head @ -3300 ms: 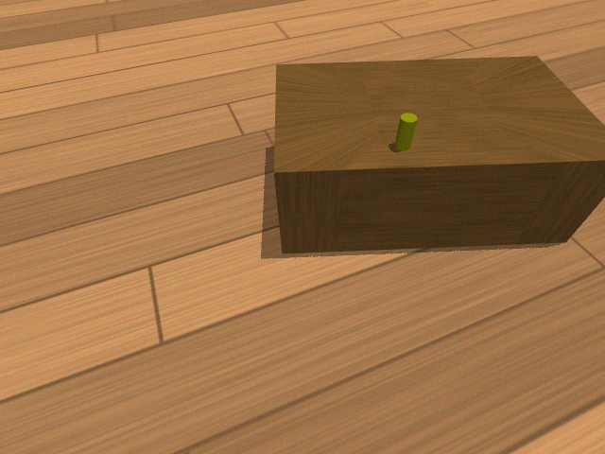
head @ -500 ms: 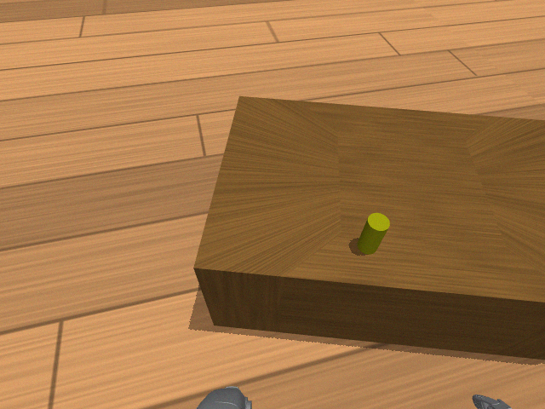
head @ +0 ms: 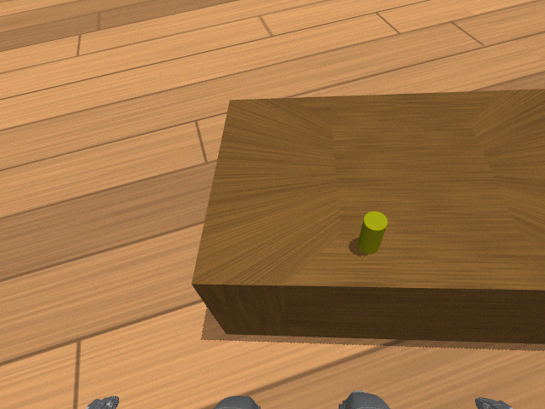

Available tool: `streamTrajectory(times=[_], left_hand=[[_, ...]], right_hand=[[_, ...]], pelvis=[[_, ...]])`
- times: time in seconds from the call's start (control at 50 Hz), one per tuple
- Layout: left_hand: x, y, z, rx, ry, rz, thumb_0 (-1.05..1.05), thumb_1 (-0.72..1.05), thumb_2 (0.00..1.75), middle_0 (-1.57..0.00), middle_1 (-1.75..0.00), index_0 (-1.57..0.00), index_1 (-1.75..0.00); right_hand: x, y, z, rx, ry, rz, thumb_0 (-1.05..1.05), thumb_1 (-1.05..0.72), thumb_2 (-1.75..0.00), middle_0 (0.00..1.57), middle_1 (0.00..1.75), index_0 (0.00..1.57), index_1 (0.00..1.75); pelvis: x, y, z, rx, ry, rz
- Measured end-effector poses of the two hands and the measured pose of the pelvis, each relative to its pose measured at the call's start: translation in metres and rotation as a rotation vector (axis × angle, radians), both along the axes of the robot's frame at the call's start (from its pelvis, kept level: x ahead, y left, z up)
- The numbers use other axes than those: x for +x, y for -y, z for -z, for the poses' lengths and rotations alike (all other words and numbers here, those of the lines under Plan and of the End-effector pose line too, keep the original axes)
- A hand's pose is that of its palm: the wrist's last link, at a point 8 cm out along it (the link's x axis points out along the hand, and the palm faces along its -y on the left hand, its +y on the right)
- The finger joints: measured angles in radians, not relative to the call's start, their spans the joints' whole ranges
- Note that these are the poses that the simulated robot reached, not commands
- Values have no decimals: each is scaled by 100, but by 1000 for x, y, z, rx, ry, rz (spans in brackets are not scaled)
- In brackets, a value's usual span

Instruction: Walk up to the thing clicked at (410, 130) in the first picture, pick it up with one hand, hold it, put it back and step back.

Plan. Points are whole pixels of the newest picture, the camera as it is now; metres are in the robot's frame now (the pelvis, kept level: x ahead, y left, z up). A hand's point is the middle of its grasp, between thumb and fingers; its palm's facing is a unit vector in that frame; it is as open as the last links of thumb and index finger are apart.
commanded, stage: walk up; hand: right
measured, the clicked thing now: (371, 233) +0.52 -0.18 -0.25
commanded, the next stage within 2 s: stand in 1.24 s
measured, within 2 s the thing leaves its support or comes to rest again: neither
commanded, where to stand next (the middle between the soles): +0.08 +0.02 m, yaw +1 degrees
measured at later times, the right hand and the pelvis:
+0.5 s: hand out of the picture +0.09 -0.25 -0.13, palm faces -0.04 +0.94 -0.35, open 7.3 cm; pelvis +0.01 +0.01 +0.02, yaw +1 degrees
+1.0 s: hand out of the picture +0.12 -0.25 -0.13, palm faces -0.04 +0.94 -0.33, open 7.3 cm; pelvis +0.02 +0.00 +0.03, yaw +1 degrees
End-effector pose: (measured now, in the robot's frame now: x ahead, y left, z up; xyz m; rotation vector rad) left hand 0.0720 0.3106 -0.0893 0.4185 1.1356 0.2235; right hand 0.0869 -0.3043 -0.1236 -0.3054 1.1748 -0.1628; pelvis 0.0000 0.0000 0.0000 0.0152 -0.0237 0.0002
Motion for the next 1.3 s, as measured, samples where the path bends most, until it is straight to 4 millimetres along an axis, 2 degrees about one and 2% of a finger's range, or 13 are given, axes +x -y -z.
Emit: streamTrajectory(times=[0.06,0.14,0.28,0.38,0.58,0.7,0.82,1.06,1.18,1.3], left_hand=[[8,-7,6,-13,13,-7,0,90,90,-21,-30,-21,-31],[14,-6,10,-48,22,-16,0,90,90,-21,-30,-21,-30],[17,0,14,-103,16,-23,0,90,90,-21,-30,-20,-30],[12,2,13,-118,-13,-46,0,90,90,-21,-30,-20,-30],[0,2,4,-97,-79,-98,0,90,90,-21,-30,-20,-30],[4,3,-1,-86,-76,-111,0,90,90,-21,-30,-20,-30],[14,6,-3,-88,-55,-111,0,90,90,-21,-30,-20,-30],[30,11,1,-113,-34,-85,0,90,90,-21,-30,-20,-30],[31,8,2,-114,-41,-81,0,90,90,-21,-30,-20,-30],[29,5,1,-106,-50,-80,0,90,90,-21,-30,-20,-30]], right_hand=[[-11,-4,0,-19,-24,3,1,-91,-90,20,30,20,30],[-25,-9,-9,-28,-49,17,1,-91,-90,20,30,21,30],[-28,-12,-23,-41,-54,25,1,-91,-90,20,30,21,30],[-18,-12,-28,-42,-55,14,1,-91,-90,20,30,21,30],[15,-12,-28,-22,-34,-2,1,-91,-90,20,30,21,30],[30,-13,-27,-9,-23,-9,1,-91,-90,20,30,21,30],[34,-13,-27,-3,-19,-5,1,-91,-90,20,30,21,30],[17,-12,-31,-20,-55,16,1,-91,-90,20,30,21,30],[7,-13,-30,-25,-78,26,1,-91,-90,20,30,21,30],[5,-15,-29,-23,-81,27,1,-91,-90,20,30,21,30]], pelvis=[[-4,-5,2,20,6,-4],[-4,-9,-3,0,16,4],[0,-11,-11,-11,20,1],[4,-11,-17,-14,16,-4],[14,-7,-24,-14,8,-19],[19,-5,-25,-12,7,-25],[22,-3,-26,-12,10,-28],[23,-5,-27,-14,10,-25],[23,-7,-27,-13,8,-24],[25,-9,-28,-11,9,-23]])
